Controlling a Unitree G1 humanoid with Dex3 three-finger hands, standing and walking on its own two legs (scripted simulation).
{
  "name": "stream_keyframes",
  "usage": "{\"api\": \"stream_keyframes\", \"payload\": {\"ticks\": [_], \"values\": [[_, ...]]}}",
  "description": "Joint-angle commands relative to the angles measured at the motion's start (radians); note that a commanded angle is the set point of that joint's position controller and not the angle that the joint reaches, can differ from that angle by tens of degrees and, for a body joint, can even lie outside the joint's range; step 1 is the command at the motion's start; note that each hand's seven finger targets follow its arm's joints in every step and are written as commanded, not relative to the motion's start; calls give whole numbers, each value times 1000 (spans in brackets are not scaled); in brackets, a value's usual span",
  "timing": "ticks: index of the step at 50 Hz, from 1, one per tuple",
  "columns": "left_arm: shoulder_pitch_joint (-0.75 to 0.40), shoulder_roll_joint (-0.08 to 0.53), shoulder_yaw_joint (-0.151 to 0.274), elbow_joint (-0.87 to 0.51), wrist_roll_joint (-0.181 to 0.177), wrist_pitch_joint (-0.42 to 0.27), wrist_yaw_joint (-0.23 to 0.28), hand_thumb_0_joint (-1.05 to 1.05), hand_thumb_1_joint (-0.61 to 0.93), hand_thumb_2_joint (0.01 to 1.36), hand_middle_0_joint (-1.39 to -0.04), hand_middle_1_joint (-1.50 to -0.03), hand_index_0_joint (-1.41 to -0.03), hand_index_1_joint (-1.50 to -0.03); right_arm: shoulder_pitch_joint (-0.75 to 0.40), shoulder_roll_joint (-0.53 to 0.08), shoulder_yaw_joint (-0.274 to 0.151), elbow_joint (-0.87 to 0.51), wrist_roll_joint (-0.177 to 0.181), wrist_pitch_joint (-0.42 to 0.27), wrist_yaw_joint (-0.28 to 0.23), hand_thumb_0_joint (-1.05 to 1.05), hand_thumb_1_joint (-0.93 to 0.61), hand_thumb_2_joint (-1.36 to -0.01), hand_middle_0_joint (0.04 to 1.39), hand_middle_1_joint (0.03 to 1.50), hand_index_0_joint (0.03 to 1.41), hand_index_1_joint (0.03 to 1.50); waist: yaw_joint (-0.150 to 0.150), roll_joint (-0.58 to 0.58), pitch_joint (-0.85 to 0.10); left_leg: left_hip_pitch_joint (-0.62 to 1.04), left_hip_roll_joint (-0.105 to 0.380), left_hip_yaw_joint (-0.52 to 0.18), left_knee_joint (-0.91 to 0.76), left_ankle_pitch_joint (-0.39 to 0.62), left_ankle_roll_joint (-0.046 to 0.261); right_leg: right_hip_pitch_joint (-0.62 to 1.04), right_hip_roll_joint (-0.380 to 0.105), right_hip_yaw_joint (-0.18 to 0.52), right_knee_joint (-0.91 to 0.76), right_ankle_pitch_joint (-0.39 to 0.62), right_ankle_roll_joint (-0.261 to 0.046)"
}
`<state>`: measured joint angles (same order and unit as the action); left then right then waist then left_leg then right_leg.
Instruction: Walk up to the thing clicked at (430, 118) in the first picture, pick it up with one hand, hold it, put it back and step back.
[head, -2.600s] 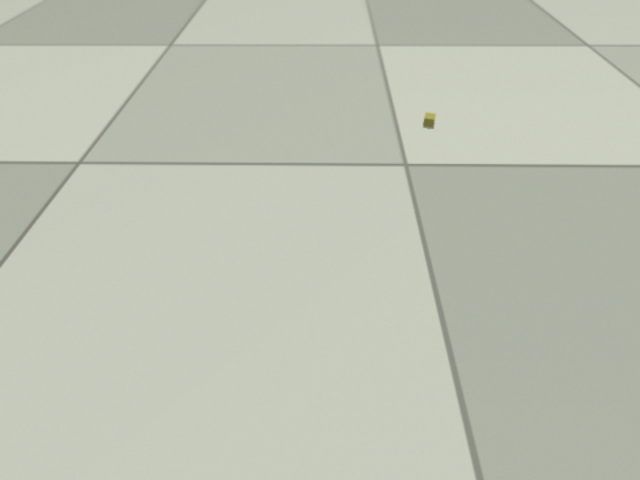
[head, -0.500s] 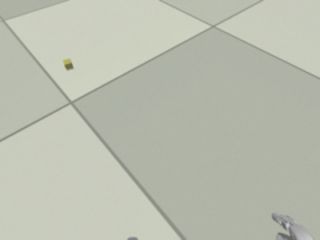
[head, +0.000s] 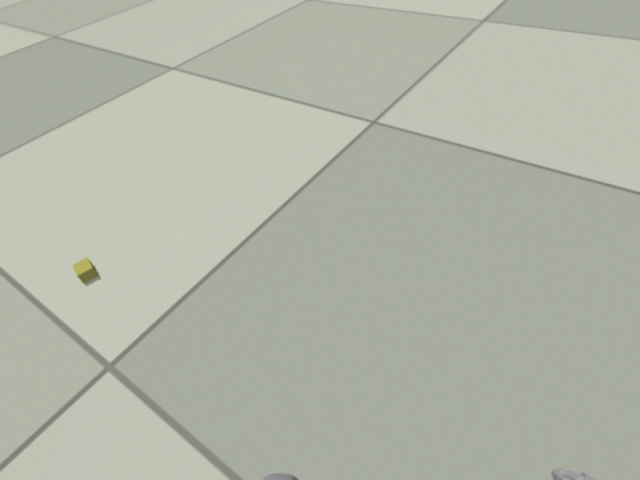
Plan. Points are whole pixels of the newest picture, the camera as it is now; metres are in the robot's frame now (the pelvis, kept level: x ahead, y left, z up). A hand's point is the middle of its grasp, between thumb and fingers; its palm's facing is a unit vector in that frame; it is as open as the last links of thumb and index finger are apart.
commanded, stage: walk up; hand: left
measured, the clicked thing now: (85, 270) +1.11 +1.06 -0.72
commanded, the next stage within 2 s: none
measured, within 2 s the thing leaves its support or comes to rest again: neither
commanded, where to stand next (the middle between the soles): +0.67 +1.21 m, yaw -53 degrees
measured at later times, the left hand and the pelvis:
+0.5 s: hand (37, 345) +0.40 +0.52 -0.10, palm faces -0.31 -0.77 -0.56, open 7.4 cm; pelvis +0.22 +0.25 +0.01, yaw -14 degrees
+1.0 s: hand out of the picture +0.56 +0.74 -0.13, palm faces -0.35 -0.67 -0.65, open 7.4 cm; pelvis +0.35 +0.46 -0.03, yaw -25 degrees
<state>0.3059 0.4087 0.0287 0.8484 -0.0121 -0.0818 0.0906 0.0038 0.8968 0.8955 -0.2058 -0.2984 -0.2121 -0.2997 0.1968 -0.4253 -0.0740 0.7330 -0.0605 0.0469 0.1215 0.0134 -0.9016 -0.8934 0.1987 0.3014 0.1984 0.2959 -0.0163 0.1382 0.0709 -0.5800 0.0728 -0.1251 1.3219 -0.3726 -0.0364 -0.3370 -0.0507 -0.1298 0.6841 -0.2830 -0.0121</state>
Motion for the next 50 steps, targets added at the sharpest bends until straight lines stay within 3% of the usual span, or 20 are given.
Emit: {"api": "stream_keyframes", "payload": {"ticks": [1,6,9,10,11,12,13,16,20,24,27,28,29,31,37,44,47,48,49,50], "values": [[-149,385,114,-82,25,-72,10,0,900,900,-200,-300,-200,-300,18,-232,-87,-116,9,-19,27,0,-900,-900,200,300,200,300,-99,-182,0,110,54,48,-274,138,36,-247,-167,212,-369,-22,-148],[-121,415,127,-44,44,-61,1,0,900,900,-200,-300,-200,-300,20,-210,-99,-105,21,-12,45,0,-900,-900,200,300,200,300,-90,-279,-97,316,41,153,-517,276,22,-256,-123,124,-272,-99,-123],[-126,360,110,-44,54,-28,4,0,900,900,-200,-300,-200,-300,181,-246,-130,-54,3,-14,17,0,-900,-900,200,300,200,300,-195,-161,-165,553,-22,182,-585,100,43,-362,-90,93,87,-16,-85],[-73,267,83,-44,56,-18,9,0,900,900,-200,-300,-200,-300,289,-308,-154,-35,-12,-25,1,0,-900,-900,200,300,200,300,-260,79,-204,641,56,-3,-754,-119,80,-462,-4,39,429,-74,-51],[-9,186,57,-36,45,-8,13,0,900,900,-200,-300,-200,-300,239,-354,-157,-53,-6,-39,-20,0,-900,-900,200,300,200,300,-195,270,-158,591,252,-312,-973,-180,87,-585,88,82,633,-356,-47],[74,219,63,-20,30,-1,31,0,900,900,-200,-300,-200,-300,95,-433,-163,-73,17,-44,-35,0,-900,-900,200,300,200,300,-95,266,-174,575,338,-539,-1083,-182,163,-604,35,149,725,-309,-75],[76,252,58,1,33,0,38,0,900,900,-200,-300,-200,-300,12,-419,-166,-95,25,-41,-43,0,-900,-900,200,300,200,300,-61,215,-146,467,352,-539,-1119,-284,179,-575,-33,173,760,-221,-81],[58,303,95,80,-11,15,13,0,900,900,-200,-300,-200,-300,-46,-274,-127,-92,1,-50,-57,0,-900,-900,200,300,200,300,-44,135,-97,343,172,-98,-996,-85,80,-437,-74,200,574,-57,-57],[98,267,79,98,-6,30,9,0,900,900,-200,-300,-200,-300,-10,-188,-89,-85,-17,-54,-65,0,-900,-900,200,300,200,300,-44,48,-155,440,127,65,-889,449,133,-324,-28,99,352,-73,-12],[39,229,69,60,-3,25,12,0,900,900,-200,-300,-200,-300,20,-180,-88,-96,-21,-36,-65,0,-900,-900,200,300,200,300,-69,27,-148,431,152,113,-879,614,153,-182,-9,11,122,18,-15],[279,266,103,128,7,24,32,0,900,900,-200,-300,-200,-300,-109,-175,-81,-156,-7,-19,-62,0,-900,-900,200,300,200,300,83,-97,-203,173,95,232,-594,623,75,299,-14,32,-194,232,-71],[340,341,133,129,16,23,46,0,900,900,-200,-300,-200,-300,-81,-149,-66,-163,2,-20,-58,0,-900,-900,200,300,200,300,139,-232,-222,-55,33,239,-394,355,3,514,-82,169,-212,209,-115],[318,399,150,89,24,24,60,0,900,900,-200,-300,-200,-300,-9,-117,-55,-160,1,-14,-59,0,-900,-900,200,300,200,300,107,-386,-235,-288,-38,166,-194,-193,-42,616,-357,580,-278,139,-206],[95,397,143,-7,10,24,69,0,900,900,-200,-300,-200,-300,72,-245,-102,-129,-17,18,-73,0,-900,-900,200,300,200,300,11,-152,-129,-277,-1,-39,68,-169,-87,321,-500,786,-366,-87,-362],[-51,353,139,-67,43,-3,41,0,900,900,-200,-300,-200,-300,80,-216,-99,-81,-21,40,-22,0,-900,-900,200,300,200,300,-55,-231,-22,-22,22,5,-55,82,10,-108,-180,307,-332,-165,-155],[-25,435,175,-89,71,-1,20,0,900,900,-200,-300,-200,-300,1,-219,-113,-118,-16,37,-1,0,-900,-900,200,300,200,300,-11,-346,-34,123,32,92,-373,-56,35,-203,-168,302,-235,-223,-176],[-85,370,148,-104,66,10,20,0,900,900,-200,-300,-200,-300,207,-234,-142,-54,-27,19,-24,0,-900,-900,200,300,200,300,-143,-193,-134,413,-27,128,-681,-36,65,-307,-113,242,87,-76,-111],[-75,258,114,-102,54,16,29,0,900,900,-200,-300,-200,-300,285,-268,-153,-42,-51,6,-40,0,-900,-900,200,300,200,300,-208,61,-109,466,-12,38,-862,-96,47,-428,47,149,380,-132,-62],[-37,168,82,-113,46,19,39,0,900,900,-200,-300,-200,-300,224,-353,-161,-78,-59,-10,-53,0,-900,-900,200,300,200,300,-159,307,-72,434,207,-296,-960,54,62,-621,191,112,607,-407,-31],[-39,221,88,-105,28,16,68,0,900,900,-200,-300,-200,-300,137,-414,-165,-89,-27,-17,-66,0,-900,-900,200,300,200,300,-119,305,-85,405,272,-421,-989,128,161,-613,119,231,640,-350,-66]]}}
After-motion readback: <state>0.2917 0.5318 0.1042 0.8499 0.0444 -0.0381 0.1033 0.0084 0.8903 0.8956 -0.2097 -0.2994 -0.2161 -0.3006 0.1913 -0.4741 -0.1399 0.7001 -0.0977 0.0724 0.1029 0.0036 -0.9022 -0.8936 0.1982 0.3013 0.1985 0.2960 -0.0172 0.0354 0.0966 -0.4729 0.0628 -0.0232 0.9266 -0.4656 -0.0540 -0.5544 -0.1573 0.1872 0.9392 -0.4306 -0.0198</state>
